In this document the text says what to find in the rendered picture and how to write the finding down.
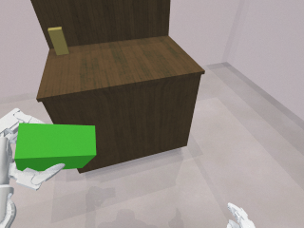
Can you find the left robot hand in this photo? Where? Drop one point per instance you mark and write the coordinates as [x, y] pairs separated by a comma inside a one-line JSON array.
[[29, 178]]

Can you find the table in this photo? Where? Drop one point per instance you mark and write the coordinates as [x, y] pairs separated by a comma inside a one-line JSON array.
[[124, 74]]

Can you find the sponge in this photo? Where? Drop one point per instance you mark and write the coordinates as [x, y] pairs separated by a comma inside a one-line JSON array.
[[42, 145]]

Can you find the right robot hand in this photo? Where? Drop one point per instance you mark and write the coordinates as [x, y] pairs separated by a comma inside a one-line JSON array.
[[240, 216]]

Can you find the robot left forearm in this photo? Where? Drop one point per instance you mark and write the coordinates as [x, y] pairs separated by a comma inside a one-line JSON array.
[[8, 209]]

